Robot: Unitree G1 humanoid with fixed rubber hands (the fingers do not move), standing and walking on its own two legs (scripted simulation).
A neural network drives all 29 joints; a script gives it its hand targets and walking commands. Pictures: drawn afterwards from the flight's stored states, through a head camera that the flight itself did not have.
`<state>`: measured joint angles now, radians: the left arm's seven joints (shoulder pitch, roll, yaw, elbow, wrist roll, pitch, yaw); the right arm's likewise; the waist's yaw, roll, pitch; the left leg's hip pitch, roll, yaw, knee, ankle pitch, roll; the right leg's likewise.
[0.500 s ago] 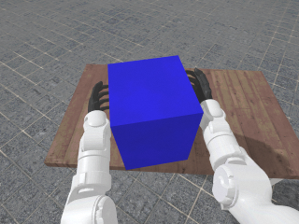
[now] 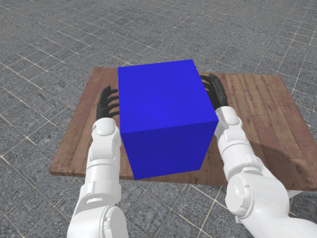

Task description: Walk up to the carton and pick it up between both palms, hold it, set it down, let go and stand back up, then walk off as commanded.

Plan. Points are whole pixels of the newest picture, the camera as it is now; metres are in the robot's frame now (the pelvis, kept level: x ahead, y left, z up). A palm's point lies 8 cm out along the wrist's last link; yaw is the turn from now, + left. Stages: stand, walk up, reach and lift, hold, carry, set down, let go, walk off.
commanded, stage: set down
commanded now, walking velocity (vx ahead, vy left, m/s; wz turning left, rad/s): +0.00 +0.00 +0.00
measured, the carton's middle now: (162, 122) +0.42 +0.03 +0.04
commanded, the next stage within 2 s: none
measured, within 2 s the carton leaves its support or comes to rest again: neither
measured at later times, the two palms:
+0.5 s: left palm (107, 118) +0.38 +0.17 +0.09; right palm (218, 105) +0.45 -0.12 +0.10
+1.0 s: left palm (107, 119) +0.38 +0.17 +0.09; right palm (219, 105) +0.45 -0.12 +0.10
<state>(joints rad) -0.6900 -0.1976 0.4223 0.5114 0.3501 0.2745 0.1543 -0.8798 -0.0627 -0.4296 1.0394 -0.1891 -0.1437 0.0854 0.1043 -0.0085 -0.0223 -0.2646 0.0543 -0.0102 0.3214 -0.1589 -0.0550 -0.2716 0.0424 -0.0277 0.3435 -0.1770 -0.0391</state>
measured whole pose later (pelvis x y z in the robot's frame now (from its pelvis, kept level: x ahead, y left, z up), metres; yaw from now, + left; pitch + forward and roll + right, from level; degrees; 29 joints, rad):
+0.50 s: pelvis +0.00 +0.00 +0.00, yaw +0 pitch +6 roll +0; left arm -0.69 -0.22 0.46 0.54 0.35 0.20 0.15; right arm -0.88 -0.06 -0.47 1.04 -0.23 -0.14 0.10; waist 0.10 -0.01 -0.02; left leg -0.27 0.05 -0.01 0.32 -0.16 -0.05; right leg -0.28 0.04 -0.03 0.34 -0.18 -0.04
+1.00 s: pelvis +0.00 +0.00 +0.00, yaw +0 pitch +7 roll +0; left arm -0.70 -0.24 0.51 0.55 0.39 0.16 0.14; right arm -0.88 -0.06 -0.51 1.04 -0.27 -0.14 0.12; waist 0.10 -0.01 -0.02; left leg -0.28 0.05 -0.01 0.32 -0.16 -0.05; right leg -0.28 0.04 -0.03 0.34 -0.18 -0.04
